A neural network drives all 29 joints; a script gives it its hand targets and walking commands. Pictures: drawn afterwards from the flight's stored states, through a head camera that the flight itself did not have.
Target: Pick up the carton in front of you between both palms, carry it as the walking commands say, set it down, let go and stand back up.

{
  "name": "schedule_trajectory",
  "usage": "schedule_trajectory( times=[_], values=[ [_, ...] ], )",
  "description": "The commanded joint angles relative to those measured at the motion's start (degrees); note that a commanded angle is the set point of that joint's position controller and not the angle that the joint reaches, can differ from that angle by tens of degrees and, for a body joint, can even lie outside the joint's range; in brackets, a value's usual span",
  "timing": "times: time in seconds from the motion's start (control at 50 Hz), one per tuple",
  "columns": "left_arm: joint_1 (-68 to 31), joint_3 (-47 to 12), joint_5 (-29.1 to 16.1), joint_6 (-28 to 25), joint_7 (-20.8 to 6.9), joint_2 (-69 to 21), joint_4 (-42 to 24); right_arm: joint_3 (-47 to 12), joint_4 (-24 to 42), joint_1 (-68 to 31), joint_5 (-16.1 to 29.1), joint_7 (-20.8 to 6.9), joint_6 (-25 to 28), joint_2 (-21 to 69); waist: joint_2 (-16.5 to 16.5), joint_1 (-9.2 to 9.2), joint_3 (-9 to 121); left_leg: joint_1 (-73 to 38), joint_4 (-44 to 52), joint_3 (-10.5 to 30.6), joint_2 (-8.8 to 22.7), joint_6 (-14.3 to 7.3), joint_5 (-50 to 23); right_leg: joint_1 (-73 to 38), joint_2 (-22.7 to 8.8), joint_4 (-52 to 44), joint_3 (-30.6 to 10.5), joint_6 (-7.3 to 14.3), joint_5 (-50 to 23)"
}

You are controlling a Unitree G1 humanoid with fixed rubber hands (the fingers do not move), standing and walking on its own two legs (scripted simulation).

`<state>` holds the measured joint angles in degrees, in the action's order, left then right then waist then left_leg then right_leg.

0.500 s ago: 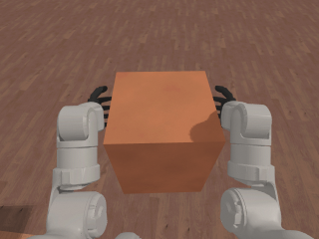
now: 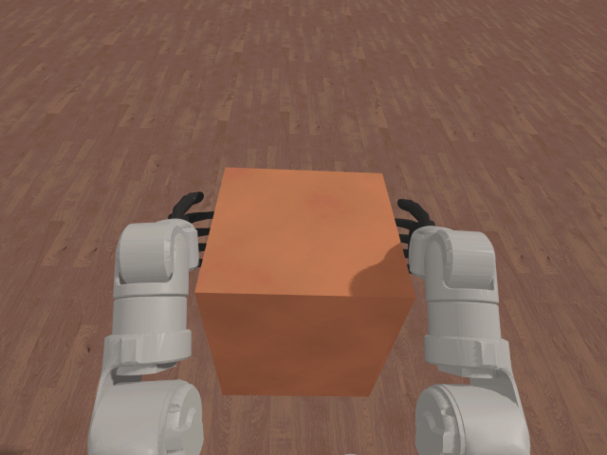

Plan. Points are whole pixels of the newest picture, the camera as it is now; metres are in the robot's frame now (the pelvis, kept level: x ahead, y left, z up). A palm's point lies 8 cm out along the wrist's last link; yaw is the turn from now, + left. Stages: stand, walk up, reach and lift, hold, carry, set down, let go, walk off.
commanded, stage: carry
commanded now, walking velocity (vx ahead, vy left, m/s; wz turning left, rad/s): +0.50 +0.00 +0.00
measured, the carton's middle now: (300, 287) +0.34 -0.01 +0.05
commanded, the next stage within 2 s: none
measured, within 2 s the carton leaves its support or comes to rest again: neither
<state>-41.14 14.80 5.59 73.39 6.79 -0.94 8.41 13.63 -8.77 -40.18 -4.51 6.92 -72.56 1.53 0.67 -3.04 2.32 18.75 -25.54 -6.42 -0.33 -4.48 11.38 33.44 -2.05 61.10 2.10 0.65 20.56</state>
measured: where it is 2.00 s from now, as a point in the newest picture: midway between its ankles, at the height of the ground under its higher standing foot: (285, 390)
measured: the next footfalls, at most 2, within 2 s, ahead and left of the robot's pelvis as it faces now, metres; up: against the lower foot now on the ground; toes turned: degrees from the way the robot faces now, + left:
right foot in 0.26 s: +0.32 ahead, -0.13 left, +0.00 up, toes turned -8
left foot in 0.66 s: +0.56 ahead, +0.10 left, +0.00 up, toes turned -15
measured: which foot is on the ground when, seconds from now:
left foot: down 0.00-0.28, up 0.30-0.64, down 0.66-1.00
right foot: up 0.00-0.24, down 0.26-0.70, up 0.72-0.82, down 0.84-1.00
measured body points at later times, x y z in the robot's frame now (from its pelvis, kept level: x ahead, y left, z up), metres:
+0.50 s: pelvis +0.30 -0.04 +0.01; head +0.29 -0.05 +0.46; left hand +0.57 +0.13 +0.09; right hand +0.59 -0.17 +0.08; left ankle +0.35 +0.11 -0.69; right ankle +0.28 -0.12 -0.74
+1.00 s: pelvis +0.48 +0.00 +0.00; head +0.45 +0.01 +0.44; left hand +0.76 +0.15 +0.08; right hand +0.76 -0.15 +0.09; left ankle +0.53 +0.08 -0.74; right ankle +0.41 -0.12 -0.74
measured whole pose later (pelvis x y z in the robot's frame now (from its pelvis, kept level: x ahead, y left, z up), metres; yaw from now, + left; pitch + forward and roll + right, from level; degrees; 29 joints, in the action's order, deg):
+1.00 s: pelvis +0.48 +0.00 +0.00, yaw -1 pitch +3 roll +1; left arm -10.1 6.7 8.1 69.9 4.8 -7.7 -16.8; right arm 6.4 15.7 -9.9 -7.2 4.5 -69.1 7.7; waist 2.0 -0.6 8.7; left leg 19.6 -26.2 -12.5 1.5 -3.5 9.9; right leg 10.2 -4.0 27.5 5.7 -1.6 20.2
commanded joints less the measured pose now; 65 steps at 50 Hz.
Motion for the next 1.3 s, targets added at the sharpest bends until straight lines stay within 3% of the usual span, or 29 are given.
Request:
schedule_trajectory(
  times=[0.0, 0.16, 0.2, 0.22, 0.24, 0.26, 0.28, 0.3, 0.32, 0.34, 0.36, 0.38, 0.42, 0.52, 0.58, 0.62, 0.64, 0.66, 0.68, 0.7, 0.74, 0.76, 0.8, 0.84, 0.86, 0.92, 1.0, 1.14, 1.28],
  values=[
    [-34.24, -36.03, -21.86, -2.64, -11.35, -67.36, -4.62, -34.98, 7.75, -38.93, 25.96, -15.39, 1.88, 66.69, -7.57, -0.25, 25.25, -26.93, 9.11, 16.43, 15.79, -7.07, -16.82, 7.36, -1.86, -7.35, 0.34, -1.33, -3.13],
    [-18.56, -43.36, -21.81, -4.59, -13.28, -66.31, -15.42, -41.19, 16.59, -20.14, 22.54, -16.34, 3.73, 64.64, -9.66, 1.31, 18.84, -27.56, 7.94, 5.08, 11.79, -2.19, -30.1, -3.18, 1.42, -34.29, 8.06, -1.0, -16.3],
    [-12.63, -44.84, -21.78, -4.31, -14.14, -65.51, -17.34, -42.35, 18.1, -12.98, 20.84, -16.16, 3.44, 62.42, -8.91, 2.34, 20.47, -24.62, -0.56, 0.64, 10.53, 0.27, -37.1, -15.79, 3.6, -40.85, 11.52, -0.12, -19.69],
    [-10.58, -45.05, -21.45, -4.44, -14.63, -64.1, -19.11, -43.3, 20.11, -10.51, 20.37, -16.14, 3.58, 61.63, -6.33, 2.78, 23.11, -18.33, -7.66, -1.07, 9.29, 2.01, -34.44, -27.43, 2.33, -41.32, 10.39, 0.89, -18.01],
    [-6.41, -45.02, -21.12, -4.33, -14.94, -63.53, -19.1, -44.02, 21.73, -9.32, 20.12, -16.24, 3.38, 60.1, -2.2, 4.18, 27.34, -8.47, -18.16, -1.79, 8.65, 3.91, -19.42, -39.53, -6.15, -39.95, -0.24, 3.17, -13.62],
    [-5.4, -44.63, -19.81, -4.68, -15.15, -61.57, -19.67, -44.77, 25.31, -11.34, 20.89, -16.46, 2.83, 60.5, 10.61, 4.65, 29.98, 9.42, -32.97, -0.98, 2.2, 5.66, -3.93, -52.0, -19.45, -40.89, -24.28, 11.53, -12.68],
    [-1.75, -44.94, -19.4, -4.58, -15.34, -61.29, -20.16, -46.1, 22.73, -6.94, 20.71, -16.82, 2.22, 61.62, 14.93, 4.92, 27.31, 21.74, -41.39, 3.44, -0.74, 5.18, 16.34, -54.79, -21.69, -43.45, -30.68, 15.31, -17.85],
    [-1.16, -45.9, -19.89, -4.65, -15.68, -61.83, -23.03, -46.21, 24.56, -4.98, 20.4, -17.03, 2.85, 61.13, 11.65, 4.63, 25.93, 24.64, -45.31, 6.56, 2.22, 4.05, 17.43, -52.0, -21.26, -43.2, -26.59, 14.66, -20.88],
    [-1.37, -46.82, -20.27, -4.75, -15.99, -63.8, -24.29, -47.16, 26.66, -6.83, 21.08, -17.1, 3.28, 62.09, 5.57, 4.48, 24.16, 24.56, -44.03, 7.4, 4.37, 3.71, 14.7, -48.17, -20.47, -43.84, -22.31, 13.16, -22.65],
    [-0.64, -47.9, -21.17, -4.81, -16.44, -65.32, -25.87, -47.32, 27.67, -4.94, 21.01, -16.95, 3.47, 61.32, 1.96, 3.9, 21.69, 22.56, -39.57, 7.57, 6.4, 3.87, 10.86, -42.44, -19.0, -46.06, -18.19, 10.72, -20.33],
    [0.02, -47.85, -21.72, -4.99, -16.74, -64.67, -27.14, -48.51, 27.98, -3.14, 21.17, -16.96, 3.64, 62.37, 1.63, 3.8, 20.63, 19.76, -33.97, 6.73, 6.97, 4.23, 8.39, -38.48, -17.37, -48.35, -13.88, 8.63, -16.28],
    [-0.02, -48.67, -22.5, -5.13, -16.91, -64.39, -28.53, -48.82, 29.09, -1.96, 20.76, -16.73, 4.02, 61.54, 3.95, 3.78, 20.08, 17.09, -30.16, 4.89, 6.09, 4.74, 7.58, -36.15, -16.0, -49.31, -10.6, 7.91, -17.31],
    [2.14, -48.9, -23.24, -4.84, -17.3, -62.17, -29.79, -48.97, 30.35, 0.26, 20.4, -16.09, 4.17, 60.74, 6.36, 3.84, 18.82, 15.75, -23.49, 2.77, 5.57, 5.9, 5.46, -34.56, -14.81, -50.72, -6.2, 8.31, -18.11],
    [7.76, -48.39, -22.62, -3.45, -17.49, -57.34, -29.31, -48.49, 29.59, 6.05, 19.23, -15.45, 2.62, 57.24, 8.91, 3.77, 15.01, 10.29, -8.97, -2.62, 2.09, 6.0, -4.92, -33.45, -11.34, -45.69, 4.46, 4.84, -43.07],
    [8.75, -47.71, -21.57, -2.85, -17.22, -55.93, -28.56, -48.59, 30.04, 5.01, 19.96, -15.93, 1.67, 55.99, 9.34, 4.09, 12.97, 4.14, -3.07, -3.63, 1.51, 5.57, -11.81, -31.28, -10.26, -42.08, 6.62, 2.95, -40.81],
    [7.06, -47.67, -21.14, -2.2, -17.19, -54.77, -28.09, -47.55, 29.56, 4.35, 19.6, -16.19, 1.23, 54.24, 5.78, 3.35, 12.28, -5.12, 4.5, -5.78, 0.94, 5.21, -19.17, -27.67, -8.11, -35.01, 9.0, 0.72, -33.9],
    [6.27, -47.34, -20.78, -1.9, -17.11, -54.13, -26.64, -47.09, 27.68, 3.89, 19.23, -16.33, 0.76, 53.56, 4.59, 3.15, 12.53, -11.61, 6.38, -4.18, 3.14, 5.44, -22.84, -23.46, -7.37, -31.6, 8.5, -1.03, -30.23],
    [4.74, -47.19, -21.02, -1.73, -16.91, -53.21, -26.62, -46.12, 26.86, 3.97, 19.02, -16.21, 0.59, 52.29, 0.21, 3.01, 15.44, -20.01, 3.3, 2.97, 10.56, 5.17, -38.63, -18.59, -5.54, -25.91, 8.86, -3.2, -16.57],
    [6.05, -47.54, -21.08, -1.04, -16.65, -52.76, -25.52, -45.22, 25.02, 5.42, 18.61, -16.38, 0.81, 51.78, -10.22, 2.62, 21.49, -31.57, -1.32, 14.98, 20.47, -2.88, -52.78, -10.63, -3.34, -19.46, 5.34, -4.38, -1.28],
    [4.72, -48.35, -21.76, -0.97, -16.68, -54.29, -26.5, -44.47, 23.86, 6.96, 18.73, -16.58, 1.0, 53.67, -14.19, 2.34, 23.67, -29.82, 2.75, 18.95, 22.39, -6.25, -48.27, -10.6, -1.71, -16.22, 3.99, -4.2, 11.57],
    [2.58, -48.99, -22.32, -1.72, -17.0, -58.23, -26.54, -45.13, 23.68, 5.84, 20.1, -17.04, 1.7, 57.64, -9.55, 2.5, 22.9, -23.82, 7.84, 16.33, 20.42, -4.17, -29.39, -12.44, -2.3, -22.17, 1.02, -2.66, 14.72],
    [2.28, -48.92, -22.36, -2.16, -17.14, -59.79, -26.34, -45.93, 23.92, 4.75, 20.37, -17.28, 2.16, 59.74, -8.51, 2.61, 22.24, -20.93, 9.16, 14.05, 18.92, -2.61, -20.6, -14.44, -2.5, -27.47, 1.38, -2.17, 13.61],
    [1.7, -50.19, -22.61, -3.32, -17.31, -61.8, -27.48, -46.68, 25.93, 3.11, 21.02, -17.68, 3.38, 61.88, -9.05, 2.99, 21.83, -16.01, 10.87, 9.54, 16.0, 0.26, -8.58, -19.59, -1.68, -34.23, 3.13, -1.58, 2.76],
    [2.22, -50.67, -22.22, -4.12, -17.14, -61.95, -28.3, -47.21, 27.98, 2.0, 21.22, -17.84, 4.0, 61.46, -6.89, 3.03, 22.45, -12.73, 11.2, 6.38, 14.34, 1.77, -2.15, -23.3, -2.89, -37.5, 3.55, -1.53, -3.31],
    [1.97, -50.55, -22.2, -4.4, -16.96, -61.45, -29.56, -47.48, 28.54, 2.2, 21.2, -17.86, 4.06, 60.98, -4.77, 3.0, 20.77, -12.97, 9.61, 5.07, 13.1, 2.33, -2.68, -22.19, -4.34, -38.83, 2.12, -1.59, -4.57],
    [5.21, -49.48, -21.77, -3.57, -16.7, -59.45, -28.15, -47.6, 27.43, 4.64, 20.8, -17.56, 3.4, 58.65, -0.25, 2.86, 20.11, -13.73, 2.05, 3.61, 11.25, 1.91, -20.59, -21.86, -7.15, -36.49, 0.45, -1.8, -12.41],
    [7.57, -48.6, -20.64, -2.79, -16.74, -57.33, -26.11, -47.2, 26.44, 5.05, 20.31, -17.18, 2.4, 56.52, -0.88, 2.82, 20.49, -13.05, -4.54, 2.49, 10.77, 1.47, -31.98, -21.85, -7.0, -33.47, 0.97, -1.61, -25.17],
    [6.43, -48.24, -19.66, -4.24, -17.08, -57.42, -24.53, -48.08, 25.04, 4.13, 19.76, -17.32, 3.53, 57.26, 0.48, 2.76, 18.92, -9.78, -6.89, 1.84, 9.76, 1.87, -27.87, -22.63, -7.2, -32.43, 0.85, -1.49, -31.58],
    [7.93, -47.44, -16.62, -9.7, -17.61, -57.54, -20.8, -46.84, 20.98, 6.19, 16.48, -17.65, 8.96, 57.09, 0.11, 2.82, 17.69, -9.4, -6.76, 2.23, 9.88, 2.11, -23.54, -21.89, -7.21, -32.5, 0.52, -1.04, -28.2]
  ],
)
